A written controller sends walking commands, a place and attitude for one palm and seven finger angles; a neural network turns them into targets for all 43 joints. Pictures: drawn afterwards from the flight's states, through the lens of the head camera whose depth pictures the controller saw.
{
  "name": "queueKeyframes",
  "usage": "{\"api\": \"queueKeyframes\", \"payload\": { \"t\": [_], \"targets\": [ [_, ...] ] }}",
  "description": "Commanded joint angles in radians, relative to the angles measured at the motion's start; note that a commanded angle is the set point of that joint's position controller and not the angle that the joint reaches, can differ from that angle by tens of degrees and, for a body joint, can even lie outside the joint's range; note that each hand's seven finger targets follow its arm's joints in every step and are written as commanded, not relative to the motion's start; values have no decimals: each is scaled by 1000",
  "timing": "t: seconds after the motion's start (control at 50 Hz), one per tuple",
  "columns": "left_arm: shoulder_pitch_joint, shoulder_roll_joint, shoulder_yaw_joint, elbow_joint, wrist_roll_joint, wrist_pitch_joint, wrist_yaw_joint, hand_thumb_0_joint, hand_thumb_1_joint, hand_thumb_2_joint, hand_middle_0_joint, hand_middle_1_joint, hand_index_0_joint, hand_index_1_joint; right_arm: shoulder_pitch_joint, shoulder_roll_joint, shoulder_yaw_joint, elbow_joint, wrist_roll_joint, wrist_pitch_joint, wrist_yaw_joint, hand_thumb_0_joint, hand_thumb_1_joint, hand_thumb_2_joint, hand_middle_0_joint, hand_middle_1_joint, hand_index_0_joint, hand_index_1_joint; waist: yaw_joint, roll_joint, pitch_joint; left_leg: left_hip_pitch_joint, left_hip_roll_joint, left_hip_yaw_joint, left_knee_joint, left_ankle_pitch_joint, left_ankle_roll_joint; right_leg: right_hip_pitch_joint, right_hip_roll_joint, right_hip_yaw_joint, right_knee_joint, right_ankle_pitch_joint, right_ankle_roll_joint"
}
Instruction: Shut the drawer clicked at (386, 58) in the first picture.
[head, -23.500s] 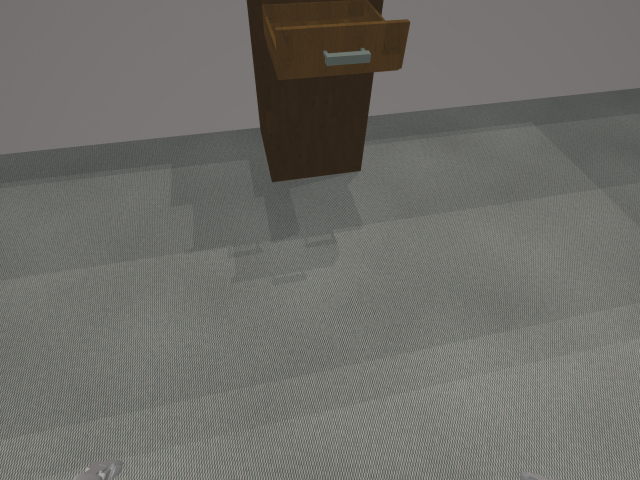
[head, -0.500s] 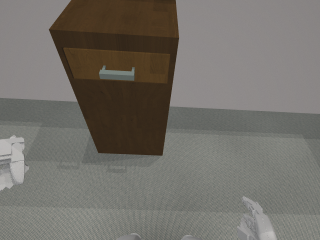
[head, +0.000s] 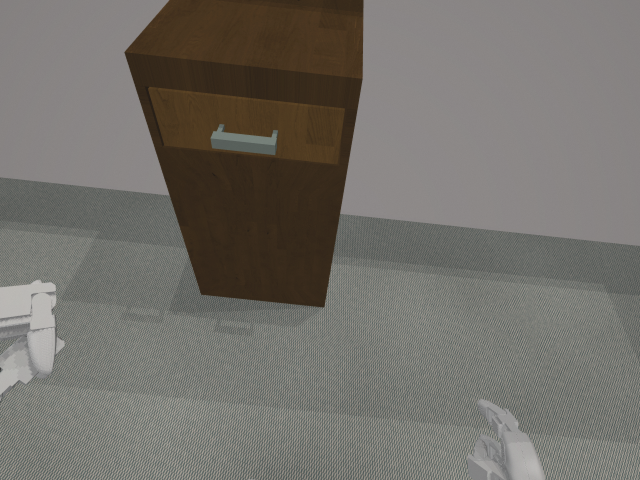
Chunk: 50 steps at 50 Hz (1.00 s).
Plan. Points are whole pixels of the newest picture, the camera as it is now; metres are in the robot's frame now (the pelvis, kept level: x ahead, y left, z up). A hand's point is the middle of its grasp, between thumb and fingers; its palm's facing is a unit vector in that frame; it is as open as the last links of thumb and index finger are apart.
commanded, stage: step back with the hand held close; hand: left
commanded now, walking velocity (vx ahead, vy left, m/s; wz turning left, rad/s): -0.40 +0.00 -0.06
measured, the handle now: (246, 137) +0.75 +0.18 -0.03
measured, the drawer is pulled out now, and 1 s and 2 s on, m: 0.00 0.00 0.00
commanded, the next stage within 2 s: stop stepping back and stand still in 0.20 s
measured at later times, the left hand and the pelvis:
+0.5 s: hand out of the picture +0.08 +0.21 +0.16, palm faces +0.27 -0.82 -0.50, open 3.2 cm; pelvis -0.12 -0.01 +0.00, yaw -3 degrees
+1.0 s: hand out of the picture +0.01 +0.23 +0.17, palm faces +0.40 -0.82 -0.40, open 3.2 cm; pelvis -0.17 +0.00 -0.01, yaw +1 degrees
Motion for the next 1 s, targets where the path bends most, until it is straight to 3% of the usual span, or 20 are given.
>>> {"api": "queueKeyframes", "payload": {
  "t": [0.0,0.02,0.06,0.08,0.12,0.2,0.26,0.3,0.34,0.4,0.48,0.54,0.58,0.66,0.74,0.8,0.82,0.88,0.92,0.98],
  "targets": [
    [-16,160,111,-220,-18,-44,19,0,900,900,-1400,-1600,-1400,-1600,-65,-134,-33,-140,6,-39,-29,0,-900,-900,200,300,200,300,-8,126,-138,135,92,-37,-457,299,30,167,-117,49,54,371,9],
    [-28,177,120,-252,-6,-57,12,0,900,900,-1400,-1600,-1400,-1600,-67,-155,-50,-159,10,-52,-26,0,-900,-900,200,300,200,300,4,227,-168,122,213,-151,-460,450,77,180,-26,-10,145,230,58],
    [46,179,166,-203,-13,-57,4,0,900,900,-1400,-1600,-1400,-1600,-40,-136,-72,-161,11,-93,-13,0,-900,-900,200,300,200,300,16,240,-222,134,275,-153,-425,550,118,142,7,-23,251,-25,61],
    [38,178,175,-260,-22,-49,-6,0,900,900,-1400,-1600,-1400,-1600,-62,-148,-63,-172,-10,-112,-9,0,-900,-900,200,300,200,300,31,353,-214,90,321,-195,-461,565,146,135,8,-27,340,-130,57],
    [-6,145,147,-284,-20,-50,-4,0,900,900,-1400,-1600,-1400,-1600,-42,-137,-57,-138,-19,-138,-3,0,-900,-900,200,300,200,300,22,257,-132,88,359,-200,-432,680,165,81,3,-4,368,-254,42],
    [4,103,87,-244,-20,-47,-12,0,900,900,-1400,-1600,-1400,-1600,-49,-144,-50,-102,-19,-151,19,0,-900,-900,200,300,200,300,19,234,-126,223,321,-137,-358,748,104,99,-15,-42,105,-137,44],
    [-38,132,110,-208,-12,-53,-21,0,900,900,-1400,-1600,-1400,-1600,-84,-153,-45,-111,-23,-135,18,0,-900,-900,200,300,200,300,26,166,-95,92,245,-75,-331,453,63,215,-34,-23,-25,166,49],
    [15,150,120,-158,-10,-39,-9,0,900,900,-1400,-1600,-1400,-1600,-47,-105,-48,-144,8,-99,22,0,-900,-900,200,300,200,300,7,-139,-212,76,43,83,-91,115,-24,226,-259,210,-138,615,39],
    [68,186,169,-150,-24,-16,10,0,900,900,-1400,-1600,-1400,-1600,-67,-93,-42,-148,17,-76,16,0,-900,-900,200,300,200,300,37,-112,-209,-34,18,-32,152,-66,-10,222,-344,255,-174,421,-4],
    [80,151,145,-147,-24,5,26,0,900,900,-1400,-1600,-1400,-1600,-77,-86,-9,-169,17,-53,-4,0,-900,-900,200,300,200,300,15,-25,-153,6,49,-18,43,-38,-5,179,-283,190,-150,145,-112],
    [34,133,96,-187,-24,6,39,0,900,900,-1400,-1600,-1400,-1600,-44,-126,-8,-151,16,-89,-24,0,-900,-900,200,300,200,300,4,-17,-79,240,45,15,-378,65,34,91,-200,125,-192,-232,-34],
    [8,137,89,-205,-9,-18,35,0,900,900,-1400,-1600,-1400,-1600,-32,-165,-18,-157,18,-129,-29,0,-900,-900,200,300,200,300,19,146,-60,227,183,-160,-503,76,90,143,-61,35,-42,-132,44],
    [9,121,97,-175,0,-8,34,0,900,900,-1400,-1600,-1400,-1600,-48,-144,-6,-143,18,-137,-33,0,-900,-900,200,300,200,300,12,284,-17,48,205,-205,-634,-287,91,193,-38,-13,42,-213,41],
    [-62,95,64,-124,24,2,37,0,900,900,-1400,-1600,-1400,-1600,-43,-154,-12,-119,8,-155,-34,0,-900,-900,200,300,200,300,8,190,59,-51,214,-188,-600,-314,103,249,-18,-65,64,-165,34],
    [-82,92,51,-113,27,6,33,0,900,900,-1400,-1600,-1400,-1600,-43,-147,-18,-110,-3,-156,-26,0,-900,-900,200,300,200,300,13,102,73,-32,119,-88,-439,-263,71,190,-62,61,-84,-338,-10],
    [-105,127,75,-139,20,0,32,0,900,900,-1400,-1600,-1400,-1600,-31,-125,-21,-94,-11,-142,-12,0,-900,-900,200,300,200,300,8,-107,23,14,27,18,-58,-43,30,114,-275,397,-301,-563,-116],
    [-107,133,83,-133,20,-6,36,0,900,900,-1400,-1600,-1400,-1600,-19,-121,-22,-88,-11,-137,-7,0,-900,-900,200,300,200,300,5,-106,-7,3,30,13,16,-30,25,136,-316,412,-309,-549,-143],
    [-93,118,76,-106,15,-2,37,0,900,900,-1400,-1600,-1400,-1600,-11,-111,-12,-92,-6,-119,-9,0,-900,-900,200,300,200,300,-6,-54,6,164,55,11,-110,-55,33,-52,-291,278,-277,-610,-117],
    [-73,112,71,-124,12,-7,36,0,900,900,-1400,-1600,-1400,-1600,-19,-118,-2,-97,-10,-116,-20,0,-900,-900,200,300,200,300,-8,15,29,273,55,14,-295,-64,52,-129,-196,151,-186,-588,-68],
    [-92,129,99,-224,11,-27,35,0,900,900,-1400,-1600,-1400,-1600,-27,-134,-5,-110,-4,-137,-23,0,-900,-900,200,300,200,300,-1,332,-12,152,294,-349,-606,-337,148,-14,-13,-54,287,-291,31]
  ]
}}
